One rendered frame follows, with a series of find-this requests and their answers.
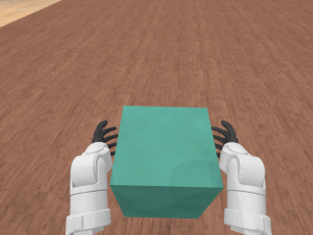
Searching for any left robot hand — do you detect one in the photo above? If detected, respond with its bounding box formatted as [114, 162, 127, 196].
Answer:
[92, 120, 118, 156]

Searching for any right robot forearm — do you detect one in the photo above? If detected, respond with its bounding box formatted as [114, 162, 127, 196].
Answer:
[219, 142, 272, 235]

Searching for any carton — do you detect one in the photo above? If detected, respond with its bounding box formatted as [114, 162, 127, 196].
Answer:
[110, 106, 224, 219]

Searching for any left robot forearm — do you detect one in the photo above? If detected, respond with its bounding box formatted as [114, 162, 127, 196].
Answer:
[66, 142, 113, 235]

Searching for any right robot hand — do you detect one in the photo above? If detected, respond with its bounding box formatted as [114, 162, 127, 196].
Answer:
[211, 120, 239, 159]

